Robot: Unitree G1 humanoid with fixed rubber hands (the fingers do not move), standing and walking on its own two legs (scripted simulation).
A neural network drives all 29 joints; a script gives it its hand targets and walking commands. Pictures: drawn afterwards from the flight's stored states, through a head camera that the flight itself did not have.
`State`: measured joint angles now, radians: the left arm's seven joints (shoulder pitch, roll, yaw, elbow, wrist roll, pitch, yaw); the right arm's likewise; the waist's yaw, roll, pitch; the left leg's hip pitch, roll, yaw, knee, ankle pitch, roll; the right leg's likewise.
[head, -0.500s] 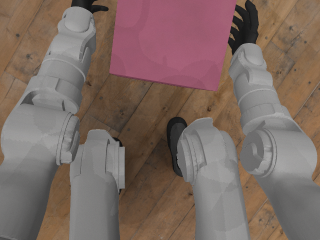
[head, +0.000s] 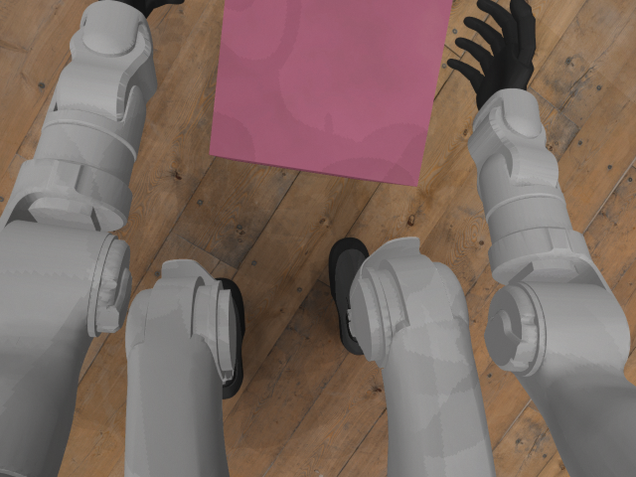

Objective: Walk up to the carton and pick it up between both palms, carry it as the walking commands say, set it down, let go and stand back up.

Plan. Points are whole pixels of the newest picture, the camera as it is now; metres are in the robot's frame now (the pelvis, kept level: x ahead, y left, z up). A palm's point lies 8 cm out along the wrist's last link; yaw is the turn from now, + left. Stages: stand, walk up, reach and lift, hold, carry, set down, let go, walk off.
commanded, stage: set down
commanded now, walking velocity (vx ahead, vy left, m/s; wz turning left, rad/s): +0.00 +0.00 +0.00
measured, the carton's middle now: (316, 91) +0.50 -0.07 -0.26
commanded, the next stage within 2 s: let go in 1.18 s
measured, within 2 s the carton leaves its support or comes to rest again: neither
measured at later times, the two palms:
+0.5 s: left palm out of the picture +0.57 +0.12 +0.01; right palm out of the picture +0.47 -0.25 +0.01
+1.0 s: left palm out of the picture +0.57 +0.13 +0.16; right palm out of the picture +0.46 -0.26 +0.16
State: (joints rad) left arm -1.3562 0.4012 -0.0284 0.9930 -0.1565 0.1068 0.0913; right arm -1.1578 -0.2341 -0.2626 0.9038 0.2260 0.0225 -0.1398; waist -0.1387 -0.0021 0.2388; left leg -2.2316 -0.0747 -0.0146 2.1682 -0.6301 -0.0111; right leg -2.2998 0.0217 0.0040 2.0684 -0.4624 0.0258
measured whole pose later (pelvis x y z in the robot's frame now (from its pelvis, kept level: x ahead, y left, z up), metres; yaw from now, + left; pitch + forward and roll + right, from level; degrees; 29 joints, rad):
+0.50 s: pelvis +0.02 +0.00 +0.11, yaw +0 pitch +46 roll +0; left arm -1.21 0.35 0.11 0.93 -0.05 0.19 0.04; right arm -0.97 -0.16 -0.34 0.70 0.10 0.14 -0.11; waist -0.14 0.03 -0.05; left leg -2.01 -0.07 -0.02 1.79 -0.58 -0.01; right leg -2.08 0.03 0.03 1.71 -0.44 0.02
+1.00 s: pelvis +0.05 +0.00 +0.25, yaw +0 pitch +44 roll +1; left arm -1.04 0.30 0.18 0.89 0.03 0.15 -0.03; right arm -0.80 -0.09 -0.38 0.63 0.03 0.13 -0.06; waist -0.14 0.04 -0.13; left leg -1.57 -0.06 -0.04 1.23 -0.43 -0.01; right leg -1.63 0.03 0.03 1.17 -0.31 0.01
